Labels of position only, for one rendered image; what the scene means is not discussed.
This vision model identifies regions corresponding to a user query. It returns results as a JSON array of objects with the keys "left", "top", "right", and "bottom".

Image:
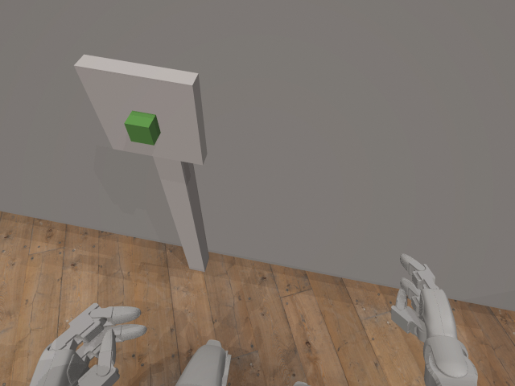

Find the robot left hand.
[{"left": 29, "top": 303, "right": 147, "bottom": 386}]

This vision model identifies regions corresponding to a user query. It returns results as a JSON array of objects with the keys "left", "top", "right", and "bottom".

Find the robot right forearm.
[{"left": 423, "top": 335, "right": 478, "bottom": 386}]

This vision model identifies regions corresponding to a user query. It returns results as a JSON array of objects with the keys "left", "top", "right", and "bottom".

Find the robot right hand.
[{"left": 391, "top": 253, "right": 458, "bottom": 343}]

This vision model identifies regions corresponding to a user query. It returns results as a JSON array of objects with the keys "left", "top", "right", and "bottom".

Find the robot left shin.
[{"left": 206, "top": 339, "right": 222, "bottom": 347}]

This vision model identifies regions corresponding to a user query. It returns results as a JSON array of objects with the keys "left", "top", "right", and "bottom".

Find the button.
[{"left": 124, "top": 111, "right": 161, "bottom": 146}]

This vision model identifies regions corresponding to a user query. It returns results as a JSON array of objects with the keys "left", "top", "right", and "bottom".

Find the panel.
[{"left": 74, "top": 55, "right": 209, "bottom": 272}]

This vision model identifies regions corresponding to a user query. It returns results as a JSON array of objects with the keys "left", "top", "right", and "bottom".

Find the left robot thigh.
[{"left": 175, "top": 345, "right": 232, "bottom": 386}]

